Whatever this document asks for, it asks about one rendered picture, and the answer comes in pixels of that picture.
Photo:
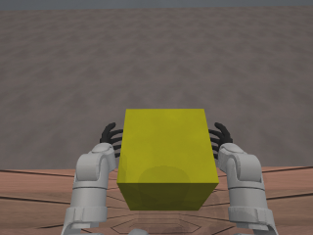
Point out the left robot hand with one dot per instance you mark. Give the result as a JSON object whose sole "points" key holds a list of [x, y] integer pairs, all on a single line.
{"points": [[108, 134]]}

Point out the right robot hand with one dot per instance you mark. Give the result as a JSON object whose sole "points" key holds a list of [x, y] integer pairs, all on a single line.
{"points": [[224, 137]]}

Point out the robot right forearm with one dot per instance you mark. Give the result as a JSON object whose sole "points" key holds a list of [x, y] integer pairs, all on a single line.
{"points": [[248, 204]]}

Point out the robot left forearm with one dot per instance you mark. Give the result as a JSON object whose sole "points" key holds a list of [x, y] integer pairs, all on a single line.
{"points": [[90, 184]]}

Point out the carton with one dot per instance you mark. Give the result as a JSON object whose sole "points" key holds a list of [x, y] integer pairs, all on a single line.
{"points": [[166, 161]]}

